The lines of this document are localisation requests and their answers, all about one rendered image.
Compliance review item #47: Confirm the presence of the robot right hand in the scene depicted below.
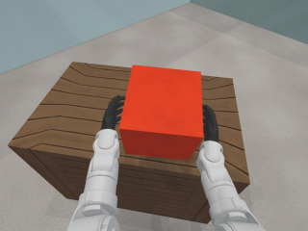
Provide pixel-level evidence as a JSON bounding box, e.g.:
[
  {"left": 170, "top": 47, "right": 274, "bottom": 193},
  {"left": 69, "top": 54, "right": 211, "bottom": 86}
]
[{"left": 202, "top": 104, "right": 218, "bottom": 142}]

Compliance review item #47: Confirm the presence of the robot left hand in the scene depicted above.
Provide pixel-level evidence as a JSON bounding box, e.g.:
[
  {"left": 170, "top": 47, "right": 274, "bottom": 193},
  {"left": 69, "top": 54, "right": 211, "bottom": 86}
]
[{"left": 101, "top": 95, "right": 126, "bottom": 130}]

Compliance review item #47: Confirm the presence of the left robot forearm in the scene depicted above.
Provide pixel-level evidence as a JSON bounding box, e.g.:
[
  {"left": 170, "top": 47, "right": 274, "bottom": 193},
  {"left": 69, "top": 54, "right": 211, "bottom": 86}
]
[{"left": 66, "top": 129, "right": 120, "bottom": 231}]

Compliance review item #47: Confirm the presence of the pedestal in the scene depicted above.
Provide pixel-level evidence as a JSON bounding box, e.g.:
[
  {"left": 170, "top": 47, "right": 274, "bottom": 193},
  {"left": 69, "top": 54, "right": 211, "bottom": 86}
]
[{"left": 8, "top": 62, "right": 250, "bottom": 224}]

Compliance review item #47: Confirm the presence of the right robot upper arm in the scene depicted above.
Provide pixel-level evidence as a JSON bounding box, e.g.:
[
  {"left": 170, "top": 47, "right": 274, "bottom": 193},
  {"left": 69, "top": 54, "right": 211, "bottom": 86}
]
[{"left": 215, "top": 221, "right": 266, "bottom": 231}]

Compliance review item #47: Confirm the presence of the left robot upper arm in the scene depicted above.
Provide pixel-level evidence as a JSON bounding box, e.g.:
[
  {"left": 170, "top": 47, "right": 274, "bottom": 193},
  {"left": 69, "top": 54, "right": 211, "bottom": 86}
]
[{"left": 67, "top": 214, "right": 120, "bottom": 231}]

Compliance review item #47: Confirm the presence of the right robot forearm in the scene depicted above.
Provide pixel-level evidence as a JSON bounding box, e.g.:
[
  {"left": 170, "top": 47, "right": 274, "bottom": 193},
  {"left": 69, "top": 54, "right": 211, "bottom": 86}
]
[{"left": 196, "top": 141, "right": 264, "bottom": 228}]

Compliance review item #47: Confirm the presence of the carton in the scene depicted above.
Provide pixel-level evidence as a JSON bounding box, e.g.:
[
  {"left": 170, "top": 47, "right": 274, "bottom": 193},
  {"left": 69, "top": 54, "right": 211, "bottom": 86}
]
[{"left": 118, "top": 64, "right": 204, "bottom": 161}]

